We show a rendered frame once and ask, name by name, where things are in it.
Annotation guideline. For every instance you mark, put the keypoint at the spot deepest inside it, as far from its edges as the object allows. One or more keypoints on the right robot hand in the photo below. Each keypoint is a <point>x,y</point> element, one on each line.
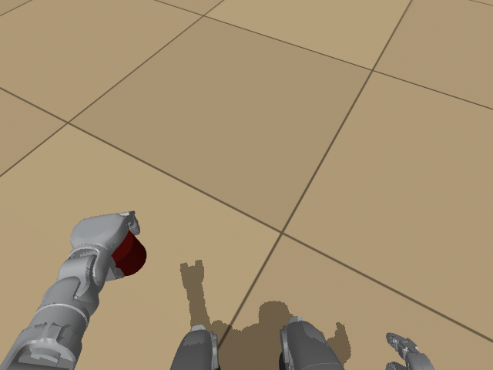
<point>409,352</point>

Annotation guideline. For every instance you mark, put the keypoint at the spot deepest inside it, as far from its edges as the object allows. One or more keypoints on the left robot arm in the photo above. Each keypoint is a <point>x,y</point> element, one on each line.
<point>52,341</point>

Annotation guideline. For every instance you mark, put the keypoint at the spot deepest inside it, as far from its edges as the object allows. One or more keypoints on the left robot hand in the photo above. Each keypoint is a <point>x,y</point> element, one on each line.
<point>107,231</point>

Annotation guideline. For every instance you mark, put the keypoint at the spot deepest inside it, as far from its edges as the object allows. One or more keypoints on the tin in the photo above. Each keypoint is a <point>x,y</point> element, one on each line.
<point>130,255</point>

